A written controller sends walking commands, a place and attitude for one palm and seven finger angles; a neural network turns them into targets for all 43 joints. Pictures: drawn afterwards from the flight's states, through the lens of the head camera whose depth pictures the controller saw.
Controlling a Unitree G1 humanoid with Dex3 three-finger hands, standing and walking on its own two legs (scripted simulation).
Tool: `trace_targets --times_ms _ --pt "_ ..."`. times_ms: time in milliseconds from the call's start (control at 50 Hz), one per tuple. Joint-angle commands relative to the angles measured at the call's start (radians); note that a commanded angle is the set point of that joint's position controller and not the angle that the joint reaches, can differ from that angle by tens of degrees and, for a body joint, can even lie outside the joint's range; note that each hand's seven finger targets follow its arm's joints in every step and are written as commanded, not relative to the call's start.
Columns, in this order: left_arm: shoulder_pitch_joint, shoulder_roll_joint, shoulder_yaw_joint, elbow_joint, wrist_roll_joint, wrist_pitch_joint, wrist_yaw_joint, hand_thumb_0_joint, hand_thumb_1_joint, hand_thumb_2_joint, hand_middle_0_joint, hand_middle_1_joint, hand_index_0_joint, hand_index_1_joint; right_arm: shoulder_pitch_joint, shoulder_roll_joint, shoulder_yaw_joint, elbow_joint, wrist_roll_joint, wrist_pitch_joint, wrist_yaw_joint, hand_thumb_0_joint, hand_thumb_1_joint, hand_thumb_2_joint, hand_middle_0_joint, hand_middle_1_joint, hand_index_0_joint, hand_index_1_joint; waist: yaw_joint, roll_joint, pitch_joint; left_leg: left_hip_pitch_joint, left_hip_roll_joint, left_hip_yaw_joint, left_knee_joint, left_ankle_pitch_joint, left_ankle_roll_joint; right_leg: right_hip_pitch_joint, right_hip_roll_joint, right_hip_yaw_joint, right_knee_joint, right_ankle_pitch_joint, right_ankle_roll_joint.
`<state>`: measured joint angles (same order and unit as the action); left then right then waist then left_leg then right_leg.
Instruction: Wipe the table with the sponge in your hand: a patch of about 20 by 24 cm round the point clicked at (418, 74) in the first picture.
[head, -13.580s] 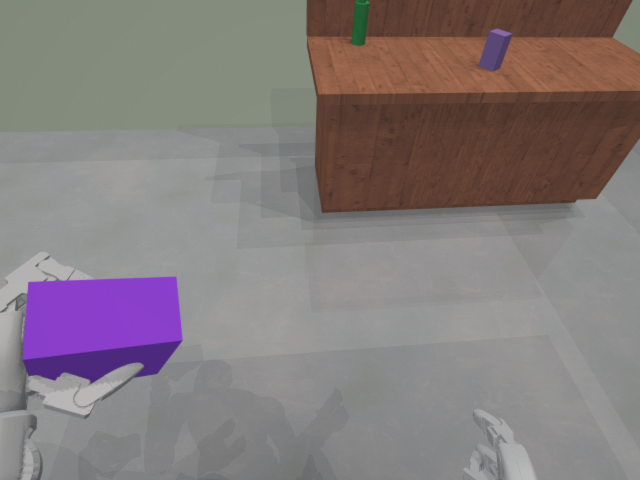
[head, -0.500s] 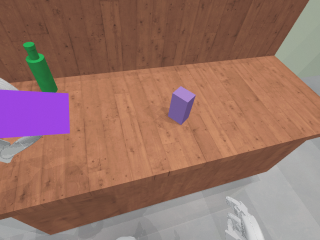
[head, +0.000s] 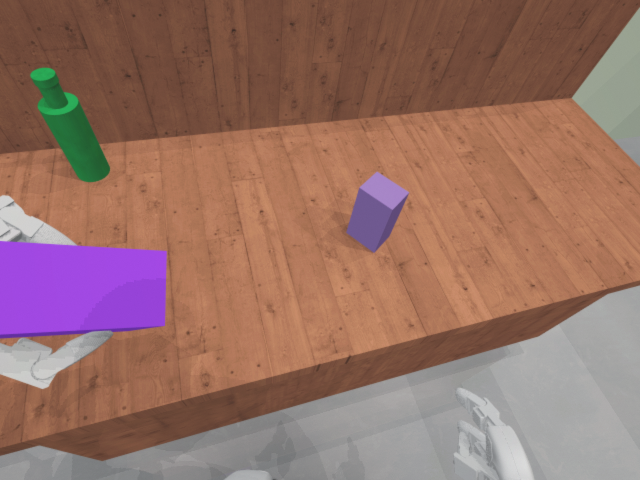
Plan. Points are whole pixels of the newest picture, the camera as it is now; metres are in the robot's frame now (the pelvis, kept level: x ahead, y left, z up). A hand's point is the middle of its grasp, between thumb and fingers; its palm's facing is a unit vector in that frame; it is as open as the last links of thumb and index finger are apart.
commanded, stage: look again from close up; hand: left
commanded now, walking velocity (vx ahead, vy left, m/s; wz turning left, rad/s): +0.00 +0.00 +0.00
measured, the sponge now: (99, 296) +0.24 +0.24 +0.13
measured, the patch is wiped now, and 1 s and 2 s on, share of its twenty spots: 0.00 0.00 0.00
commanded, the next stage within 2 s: come to a stop and stand still in 0.30 s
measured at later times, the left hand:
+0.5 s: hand (68, 360) +0.18 +0.23 +0.15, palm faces +0.34 -0.87 -0.35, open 10.0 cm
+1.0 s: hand (50, 311) +0.21 +0.25 +0.16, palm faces +0.30 -0.85 -0.43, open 10.0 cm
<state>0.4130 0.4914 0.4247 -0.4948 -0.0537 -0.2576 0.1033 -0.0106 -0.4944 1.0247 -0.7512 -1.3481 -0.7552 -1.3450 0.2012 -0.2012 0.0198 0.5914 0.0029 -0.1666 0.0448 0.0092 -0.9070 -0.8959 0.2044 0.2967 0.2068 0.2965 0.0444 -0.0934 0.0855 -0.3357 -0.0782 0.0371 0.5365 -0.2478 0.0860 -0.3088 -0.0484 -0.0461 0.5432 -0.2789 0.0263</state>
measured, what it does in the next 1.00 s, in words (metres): stands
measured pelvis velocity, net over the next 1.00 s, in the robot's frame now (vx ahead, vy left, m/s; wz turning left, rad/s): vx -0.02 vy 0.01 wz -0.04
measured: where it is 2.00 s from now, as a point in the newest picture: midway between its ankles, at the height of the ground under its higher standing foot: outside the picture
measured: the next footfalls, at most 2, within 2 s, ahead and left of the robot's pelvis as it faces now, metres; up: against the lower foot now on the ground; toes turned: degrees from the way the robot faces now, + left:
none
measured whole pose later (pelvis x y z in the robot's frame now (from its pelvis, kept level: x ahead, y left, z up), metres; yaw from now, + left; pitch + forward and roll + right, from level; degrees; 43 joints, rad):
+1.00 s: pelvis -0.02 +0.01 +0.00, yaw -2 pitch -1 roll -1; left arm 0.39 0.42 0.37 -0.40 -0.01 -0.32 0.06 -0.01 -0.50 1.03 -0.75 -1.35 -0.76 -1.34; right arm 0.27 -0.16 0.04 0.60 0.01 -0.19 -0.01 0.01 -0.91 -0.90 0.20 0.30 0.21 0.30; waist 0.02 -0.04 0.07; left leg -0.27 -0.08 0.08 0.48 -0.20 0.11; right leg -0.26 -0.04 0.01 0.49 -0.22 0.02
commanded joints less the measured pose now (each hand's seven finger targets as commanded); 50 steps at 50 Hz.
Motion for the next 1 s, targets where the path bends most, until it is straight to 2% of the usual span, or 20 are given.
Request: trace_targets --times_ms 0,20,100,140,200,280,300,480,600,620,640,660,680,700,720,780,820,880,900,980 --pt "-0.028 0.152 0.103 -0.218 -0.025 -0.042 0.006 0.0 0.1 1.3 -1.2 -1.6 -1.2 -1.6 -0.027 -0.171 -0.065 -0.149 0.025 -0.045 -0.015 0.0 -0.9 -0.9 0.2 0.3 0.2 0.3 -0.008 0.179 -0.287 0.197 0.212 -0.158 -0.102 0.498 -0.098 0.061 -0.046 0.033 -0.034 0.151 -0.051" --pt "-0.014 0.124 0.081 -0.221 -0.033 -0.047 0.003 0.0 0.1 1.3 -1.2 -1.6 -1.2 -1.6 0.007 -0.157 -0.061 -0.145 0.018 -0.042 -0.017 0.0 -0.9 -0.9 0.2 0.3 0.2 0.3 -0.01 0.181 -0.281 0.184 0.212 -0.162 -0.104 0.493 -0.104 0.069 -0.049 0.023 -0.042 0.135 -0.051" --pt "-0.005 0.166 0.119 -0.218 -0.053 -0.034 0.001 0.0 0.1 1.3 -1.2 -1.6 -1.2 -1.6 -0.038 -0.163 -0.056 -0.154 0.033 -0.046 -0.028 0.0 -0.9 -0.9 0.2 0.3 0.2 0.3 -0.012 0.181 -0.287 0.148 0.187 -0.161 -0.113 0.342 -0.099 0.096 -0.059 0.058 -0.076 0.197 -0.055" --pt "-0.018 0.133 0.089 -0.203 -0.073 -0.033 -0.004 0.0 0.1 1.3 -1.2 -1.6 -1.2 -1.6 -0.023 -0.153 -0.051 -0.151 0.031 -0.047 -0.035 0.0 -0.9 -0.9 0.2 0.3 0.2 0.3 -0.016 0.159 -0.257 0.124 0.175 -0.163 -0.11 0.289 -0.102 0.096 -0.072 0.065 -0.104 0.22 -0.055" --pt "-0.02 0.135 0.095 -0.14 -0.077 -0.024 -0.009 0.0 0.1 1.3 -1.2 -1.6 -1.2 -1.6 -0.052 -0.161 -0.053 -0.152 0.041 -0.049 -0.045 0.0 -0.9 -0.9 0.2 0.3 0.2 0.3 -0.022 0.137 -0.239 0.124 0.163 -0.167 -0.13 0.152 -0.084 0.059 -0.075 0.1 -0.147 0.177 -0.06" --pt "-0.082 0.095 0.039 -0.124 -0.076 -0.022 -0.017 0.0 0.1 1.3 -1.2 -1.6 -1.2 -1.6 -0.05 -0.154 -0.05 -0.156 0.045 -0.06 -0.056 0.0 -0.9 -0.9 0.2 0.3 0.2 0.3 -0.028 0.099 -0.182 0.104 0.164 -0.183 -0.151 0.018 -0.078 0.013 -0.079 0.1 -0.192 0.059 -0.053" --pt "-0.075 0.108 0.047 -0.118 -0.071 -0.019 -0.015 0.0 0.1 1.3 -1.2 -1.6 -1.2 -1.6 -0.07 -0.159 -0.048 -0.153 0.05 -0.06 -0.057 0.0 -0.9 -0.9 0.2 0.3 0.2 0.3 -0.031 0.119 -0.193 0.121 0.162 -0.181 -0.155 -0.001 -0.069 -0.001 -0.075 0.116 -0.208 0.038 -0.056" --pt "-0.053 0.102 0.045 -0.145 -0.06 -0.011 -0.011 0.0 0.1 1.3 -1.2 -1.6 -1.2 -1.6 -0.067 -0.152 -0.047 -0.162 0.043 -0.07 -0.065 0.0 -0.9 -0.9 0.2 0.3 0.2 0.3 -0.031 0.106 -0.168 0.078 0.147 -0.172 -0.132 -0.087 -0.059 -0.013 -0.088 0.128 -0.261 -0.094 -0.06" --pt "-0.013 0.124 0.068 -0.157 -0.052 -0.013 -0.012 0.0 0.1 1.3 -1.2 -1.6 -1.2 -1.6 -0.07 -0.154 -0.047 -0.162 0.045 -0.069 -0.067 0.0 -0.9 -0.9 0.2 0.3 0.2 0.3 -0.036 0.157 -0.187 0.09 0.161 -0.183 -0.154 -0.062 -0.054 0.0 -0.077 0.108 -0.227 -0.035 -0.06" --pt "-0.017 0.096 0.048 -0.18 -0.055 -0.014 -0.015 0.0 0.1 1.3 -1.2 -1.6 -1.2 -1.6 -0.061 -0.148 -0.045 -0.167 0.044 -0.07 -0.067 0.0 -0.9 -0.9 0.2 0.3 0.2 0.3 -0.035 0.159 -0.195 0.087 0.165 -0.186 -0.162 -0.048 -0.055 0.027 -0.074 0.098 -0.211 -0.009 -0.057" --pt "-1.034 0.838 0.565 -0.442 0.122 -0.113 -0.005 0.0 0.1 1.3 -1.2 -1.6 -1.2 -1.6 0.027 -0.154 -0.047 -0.121 -0.03 -0.086 -0.071 0.0 -0.9 -0.9 0.2 0.3 0.2 0.3 -0.009 0.111 -0.039 -0.089 0.133 -0.013 -0.034 -0.151 -0.06 -0.069 -0.046 0.162 -0.271 -0.095 -0.021" --pt "-0.48 0.202 0.145 0.096 0.026 -0.086 -0.044 0.0 0.1 1.3 -1.2 -1.6 -1.2 -1.6 -0.022 -0.042 -0.001 -0.1 -0.002 -0.08 -0.084 0.0 -0.9 -0.9 0.2 0.3 0.2 0.3 -0.042 0.064 -0.184 0.077 0.084 -0.059 0.003 -0.086 -0.058 -0.097 -0.101 0.172 -0.242 -0.183 -0.075" --pt "-0.215 0.121 0.094 0.178 0.009 -0.075 -0.047 0.0 0.1 1.3 -1.2 -1.6 -1.2 -1.6 0.0 -0.115 -0.048 -0.136 0.003 -0.092 -0.083 0.0 -0.9 -0.9 0.2 0.3 0.2 0.3 0.01 0.179 -0.171 0.138 0.073 -0.008 -0.008 -0.12 -0.08 -0.087 -0.081 0.273 -0.304 -0.281 -0.106" --pt "-0.141 0.009 0.002 0.109 -0.012 -0.078 -0.055 0.0 0.1 1.3 -1.2 -1.6 -1.2 -1.6 0.006 -0.126 -0.062 -0.14 0.012 -0.085 -0.062 0.0 -0.9 -0.9 0.2 0.3 0.2 0.3 -0.003 0.26 -0.169 0.143 0.084 -0.008 -0.044 -0.149 -0.071 -0.053 -0.076 0.234 -0.279 -0.232 -0.112" --pt "-0.154 0.02 -0.013 -0.018 -0.014 -0.091 -0.051 0.0 0.1 1.3 -1.2 -1.6 -1.2 -1.6 0.009 -0.129 -0.06 -0.146 0.016 -0.079 -0.053 0.0 -0.9 -0.9 0.2 0.3 0.2 0.3 -0.016 0.23 -0.167 0.109 0.092 -0.045 -0.102 -0.192 -0.065 -0.003 -0.065 0.197 -0.243 -0.241 -0.103" --pt "-0.094 0.048 0.005 -0.069 0.003 -0.098 -0.028 0.0 0.1 1.3 -1.2 -1.6 -1.2 -1.6 -0.029 -0.13 -0.05 -0.157 0.02 -0.083 -0.05 0.0 -0.9 -0.9 0.2 0.3 0.2 0.3 0.002 0.083 -0.104 -0.002 0.136 -0.122 -0.229 -0.285 -0.054 0.06 -0.005 0.127 -0.194 -0.233 -0.056" --pt "-0.102 0.062 0.037 -0.084 0.009 -0.102 -0.017 0.0 0.1 1.3 -1.2 -1.6 -1.2 -1.6 -0.051 -0.127 -0.043 -0.161 0.027 -0.084 -0.051 0.0 -0.9 -0.9 0.2 0.3 0.2 0.3 -0.001 0.114 -0.112 -0.07 0.191 -0.177 -0.318 -0.303 -0.041 0.157 0.023 0.058 -0.074 -0.084 -0.034" --pt "-0.141 0.115 0.102 -0.114 0.016 -0.117 -0.006 0.0 0.1 1.3 -1.2 -1.6 -1.2 -1.6 -0.049 -0.118 -0.047 -0.165 0.018 -0.086 -0.06 0.0 -0.9 -0.9 0.2 0.3 0.2 0.3 -0.001 0.128 -0.135 -0.066 0.226 -0.201 -0.335 -0.264 -0.039 0.191 0.019 0.05 -0.027 -0.003 -0.026" --pt "-0.161 0.154 0.136 -0.142 0.018 -0.122 -0.005 0.0 0.1 1.3 -1.2 -1.6 -1.2 -1.6 -0.067 -0.117 -0.041 -0.164 0.016 -0.088 -0.058 0.0 -0.9 -0.9 0.2 0.3 0.2 0.3 -0.001 0.167 -0.137 -0.049 0.226 -0.197 -0.338 -0.229 -0.045 0.183 0.02 0.037 -0.017 0.012 -0.023" --pt "-0.159 0.112 0.101 -0.189 0.015 -0.137 -0.006 0.0 0.1 1.3 -1.2 -1.6 -1.2 -1.6 -0.038 -0.109 -0.047 -0.156 0.002 -0.095 -0.061 0.0 -0.9 -0.9 0.2 0.3 0.2 0.3 -0.01 0.207 -0.196 0.068 0.219 -0.192 -0.261 0.029 -0.095 0.166 -0.004 0.038 -0.052 0.069 -0.042"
